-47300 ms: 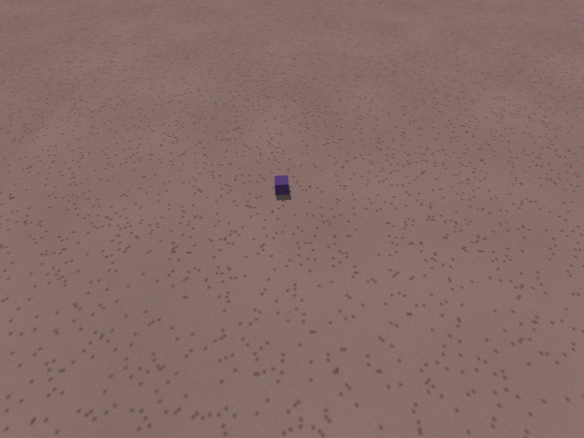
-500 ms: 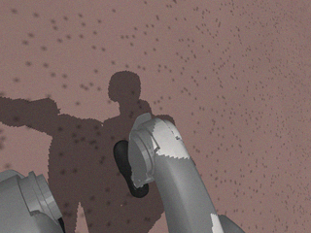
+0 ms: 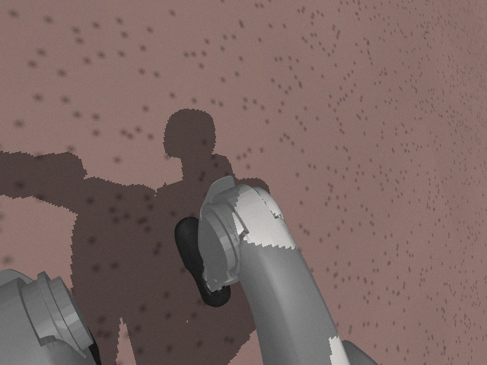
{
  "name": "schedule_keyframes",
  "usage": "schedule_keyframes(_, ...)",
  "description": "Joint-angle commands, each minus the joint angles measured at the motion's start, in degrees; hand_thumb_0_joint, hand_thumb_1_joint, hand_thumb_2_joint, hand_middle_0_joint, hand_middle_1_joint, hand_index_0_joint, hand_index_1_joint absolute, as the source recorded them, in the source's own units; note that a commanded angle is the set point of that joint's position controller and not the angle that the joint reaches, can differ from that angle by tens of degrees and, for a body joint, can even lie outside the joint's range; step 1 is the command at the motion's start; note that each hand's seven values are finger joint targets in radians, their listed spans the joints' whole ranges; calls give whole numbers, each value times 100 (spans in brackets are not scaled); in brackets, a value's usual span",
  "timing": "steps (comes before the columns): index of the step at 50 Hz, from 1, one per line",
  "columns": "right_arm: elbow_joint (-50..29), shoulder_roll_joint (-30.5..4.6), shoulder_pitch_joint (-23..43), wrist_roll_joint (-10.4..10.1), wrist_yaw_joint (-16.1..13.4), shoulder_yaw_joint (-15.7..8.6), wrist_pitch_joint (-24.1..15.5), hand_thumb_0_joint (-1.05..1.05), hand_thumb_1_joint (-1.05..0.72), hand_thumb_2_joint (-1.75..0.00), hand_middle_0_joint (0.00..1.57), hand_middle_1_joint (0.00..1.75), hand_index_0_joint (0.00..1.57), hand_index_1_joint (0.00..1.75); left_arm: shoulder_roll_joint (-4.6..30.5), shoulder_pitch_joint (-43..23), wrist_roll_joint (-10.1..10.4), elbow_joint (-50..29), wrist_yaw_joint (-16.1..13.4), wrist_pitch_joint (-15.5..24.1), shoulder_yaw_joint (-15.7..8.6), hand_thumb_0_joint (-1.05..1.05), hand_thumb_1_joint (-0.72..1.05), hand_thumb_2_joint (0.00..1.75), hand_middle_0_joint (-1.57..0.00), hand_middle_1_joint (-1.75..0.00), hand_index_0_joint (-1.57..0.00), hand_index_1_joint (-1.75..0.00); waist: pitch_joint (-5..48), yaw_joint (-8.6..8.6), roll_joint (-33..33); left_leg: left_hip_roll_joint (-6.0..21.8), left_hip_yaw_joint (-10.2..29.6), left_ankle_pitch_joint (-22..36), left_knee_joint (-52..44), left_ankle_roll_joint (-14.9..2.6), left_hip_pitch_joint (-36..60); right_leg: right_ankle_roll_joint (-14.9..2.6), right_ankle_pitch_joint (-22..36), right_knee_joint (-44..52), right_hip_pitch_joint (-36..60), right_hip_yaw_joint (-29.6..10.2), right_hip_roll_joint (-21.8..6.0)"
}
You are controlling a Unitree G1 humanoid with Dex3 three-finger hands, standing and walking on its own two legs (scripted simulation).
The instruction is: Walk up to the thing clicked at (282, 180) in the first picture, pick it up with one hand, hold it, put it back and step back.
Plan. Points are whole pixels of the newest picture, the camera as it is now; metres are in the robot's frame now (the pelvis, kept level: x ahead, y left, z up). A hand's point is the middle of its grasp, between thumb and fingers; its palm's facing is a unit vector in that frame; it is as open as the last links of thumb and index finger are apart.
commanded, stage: close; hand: left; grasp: from above
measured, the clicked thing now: out of the picture +0.49 +0.34 -0.28
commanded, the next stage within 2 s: settle in 1.36 s
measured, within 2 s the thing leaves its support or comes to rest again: leaves its support in 1.76 s
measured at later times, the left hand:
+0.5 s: hand out of the picture +0.50 +0.33 -0.25, palm faces -0.40 -0.16 -0.90, open 12.6 cm
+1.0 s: hand out of the picture +0.49 +0.32 -0.26, palm faces -0.43 -0.15 -0.89, open 11.0 cm
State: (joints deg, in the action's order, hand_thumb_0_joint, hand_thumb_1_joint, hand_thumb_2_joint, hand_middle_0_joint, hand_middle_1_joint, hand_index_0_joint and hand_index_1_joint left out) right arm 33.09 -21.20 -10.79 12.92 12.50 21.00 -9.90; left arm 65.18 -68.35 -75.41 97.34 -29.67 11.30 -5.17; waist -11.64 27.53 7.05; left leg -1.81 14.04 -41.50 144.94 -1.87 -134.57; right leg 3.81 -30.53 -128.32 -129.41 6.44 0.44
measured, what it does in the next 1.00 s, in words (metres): stands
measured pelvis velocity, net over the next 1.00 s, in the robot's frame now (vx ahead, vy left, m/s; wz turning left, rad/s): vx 0.00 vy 0.00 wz -0.01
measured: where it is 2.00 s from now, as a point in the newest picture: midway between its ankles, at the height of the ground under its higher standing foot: (153, 324)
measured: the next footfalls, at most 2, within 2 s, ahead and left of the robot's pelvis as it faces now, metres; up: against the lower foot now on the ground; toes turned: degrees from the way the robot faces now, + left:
none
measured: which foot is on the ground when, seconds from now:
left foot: down 0.00-1.00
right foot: down 0.00-1.00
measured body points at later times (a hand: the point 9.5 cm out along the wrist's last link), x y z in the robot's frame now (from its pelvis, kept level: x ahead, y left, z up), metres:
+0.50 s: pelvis +0.00 +0.00 +0.00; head +0.30 +0.14 +0.31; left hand +0.51 +0.33 -0.20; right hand +0.02 -0.24 -0.03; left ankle +0.06 +0.11 -0.28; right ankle +0.16 -0.14 -0.28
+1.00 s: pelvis +0.00 +0.00 +0.00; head +0.29 +0.14 +0.31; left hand +0.50 +0.33 -0.21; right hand +0.01 -0.24 -0.03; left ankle +0.06 +0.11 -0.28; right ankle +0.16 -0.14 -0.28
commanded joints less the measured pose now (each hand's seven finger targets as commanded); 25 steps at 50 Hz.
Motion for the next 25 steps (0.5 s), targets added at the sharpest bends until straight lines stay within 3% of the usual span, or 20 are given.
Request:
schedule_keyframes(1, 243, -2034, -1115, 13, -34, -573, 60, 0, -88, -90, 20, 30, 20, 30, 1128, -1451, 44, -676, -215, 31, -72, 0, -37, 89, -15, -94, -16, -94, 3466, 431, -3692, 384, -141, 1917, -1787, 395, 3315, -464, 1058, 626, 1728, 866, 60)
schedule_keyframes(2, 191, -2037, -1056, 25, -18, -571, 47, 0, -88, -90, 20, 30, 20, 30, 980, -1346, 64, -521, -188, 24, -6, 0, -36, 88, -15, -94, -16, -93, 3275, 465, -3557, 383, -138, 1915, -1767, 388, 3266, -459, 1042, 601, 1667, 867, 42)
schedule_keyframes(4, 167, -2012, -1042, 20, -21, -548, 65, 0, -88, -90, 20, 30, 20, 30, 1118, -1242, 50, -481, -214, 9, -37, 0, -33, 87, -17, -93, -19, -92, 3318, 389, -3465, 357, -228, 1754, -1800, 349, 3089, -462, 1020, 664, 1907, 845, 94)
schedule_keyframes(9, 80, -2067, -1020, 56, -58, -508, 56, 0, -88, -90, 20, 30, 20, 30, 1189, -1256, 75, -550, -201, 86, -55, 0, -28, 84, -21, -91, -22, -89, 3197, 457, -3242, 320, -302, 1436, -1729, 279, 2840, -453, 886, 727, 2033, 845, 87)
schedule_keyframes(12, 115, -2061, -1113, 73, -66, -502, 49, 0, -88, -89, 20, 30, 20, 30, 1374, -1421, 88, -980, -260, 143, -205, 0, -28, 82, -21, -90, -23, -88, 3605, 428, -3493, 362, -251, 1824, -1703, 312, 3248, -438, 1098, 681, 2089, 840, 77)
schedule_keyframes(15, 81, -2053, -1126, 88, -54, -505, 11, 0, -88, -89, 20, 30, 20, 30, 1250, -1351, 122, -827, -319, 150, -140, 0, -26, 80, -21, -90, -24, -88, 3475, 523, -3424, 354, -278, 1596, -1721, 281, 3116, -427, 1031, 681, 2136, 862, 101)
schedule_keyframes(20, 166, -2066, -1118, 47, -63, -560, 30, 0, -88, -90, 20, 30, 20, 30, 1485, -1582, 47, -996, -384, 113, -287, 0, -24, 80, -24, -87, -25, -86, 3582, 422, -3763, 407, -158, 1671, -1827, 356, 3337, -445, 995, 624, 1904, 855, 55)
schedule_keyframes(23, 128, -2028, -1076, 44, -44, -534, 38, 0, -88, -89, 20, 30, 20, 30, 1117, -1289, 59, -505, -329, 5, -72, 0, -21, 80, -26, -88, -27, -86, 3293, 517, -3405, 347, -272, 1566, -1746, 297, 2979, -436, 1023, 649, 1969, 858, 99)
schedule_keyframes(25, 160, -2005, -1117, 44, -44, -508, 42, 0, -88, -89, 20, 30, 20, 30, 1095, -1303, 67, -465, -308, -35, -49, 0, -19, 81, -26, -89, -28, -87, 3243, 527, -3389, 356, -256, 1635, -1717, 293, 2917, -434, 1070, 678, 1950, 860, 96)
